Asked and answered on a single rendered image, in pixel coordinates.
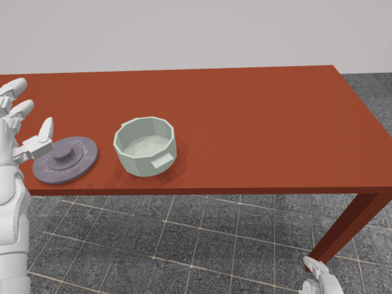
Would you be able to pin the left robot hand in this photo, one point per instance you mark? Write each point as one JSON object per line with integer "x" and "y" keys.
{"x": 10, "y": 123}

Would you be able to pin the lid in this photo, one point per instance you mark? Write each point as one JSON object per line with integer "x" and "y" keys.
{"x": 50, "y": 171}

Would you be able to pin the right robot hand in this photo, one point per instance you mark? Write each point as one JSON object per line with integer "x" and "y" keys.
{"x": 327, "y": 283}

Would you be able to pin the table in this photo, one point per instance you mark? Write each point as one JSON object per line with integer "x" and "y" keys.
{"x": 248, "y": 130}

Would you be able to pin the pot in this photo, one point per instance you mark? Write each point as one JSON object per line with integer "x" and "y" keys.
{"x": 146, "y": 146}

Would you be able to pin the knob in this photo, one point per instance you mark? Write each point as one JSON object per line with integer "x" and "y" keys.
{"x": 62, "y": 152}

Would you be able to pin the robot left forearm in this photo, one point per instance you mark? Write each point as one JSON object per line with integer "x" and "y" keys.
{"x": 14, "y": 232}

